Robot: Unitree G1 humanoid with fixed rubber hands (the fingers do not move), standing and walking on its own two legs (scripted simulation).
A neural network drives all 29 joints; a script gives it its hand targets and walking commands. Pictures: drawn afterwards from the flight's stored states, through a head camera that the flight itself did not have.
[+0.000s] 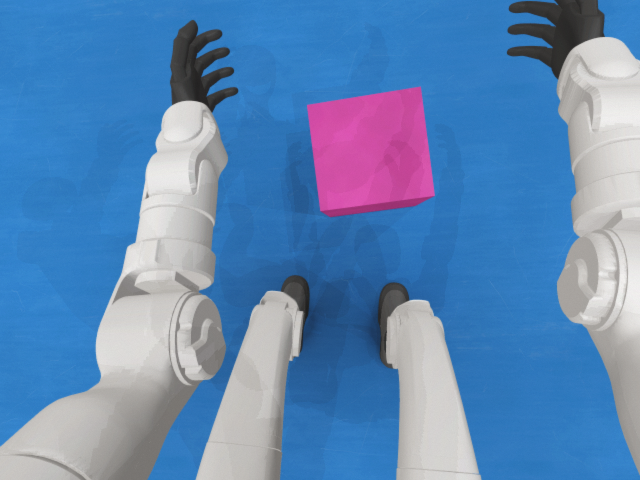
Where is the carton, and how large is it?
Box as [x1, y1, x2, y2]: [307, 87, 434, 216]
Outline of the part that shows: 420,87 307,105 320,210 329,216 335,216 411,206 434,195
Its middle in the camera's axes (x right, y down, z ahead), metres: +0.10 -0.16 +0.84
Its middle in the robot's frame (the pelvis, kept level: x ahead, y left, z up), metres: +0.51 -0.02 -0.52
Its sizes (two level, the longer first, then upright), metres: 0.210 0.200 0.250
